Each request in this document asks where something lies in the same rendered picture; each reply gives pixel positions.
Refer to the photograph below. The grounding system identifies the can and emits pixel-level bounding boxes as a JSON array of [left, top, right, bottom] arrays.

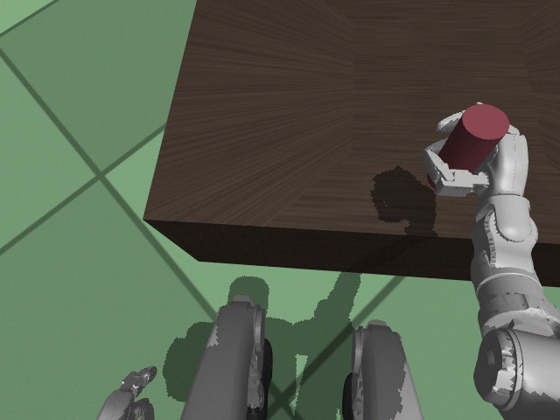
[[427, 104, 509, 190]]

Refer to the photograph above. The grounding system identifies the right robot hand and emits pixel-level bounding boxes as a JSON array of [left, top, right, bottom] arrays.
[[422, 102, 529, 204]]

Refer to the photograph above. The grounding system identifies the left robot foot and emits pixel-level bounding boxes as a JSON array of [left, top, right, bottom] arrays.
[[247, 338, 273, 420]]

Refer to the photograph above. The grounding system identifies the left robot hand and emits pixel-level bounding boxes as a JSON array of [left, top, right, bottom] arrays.
[[96, 367, 158, 420]]

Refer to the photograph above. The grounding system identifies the right robot arm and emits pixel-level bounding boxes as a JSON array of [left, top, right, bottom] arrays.
[[471, 193, 560, 420]]

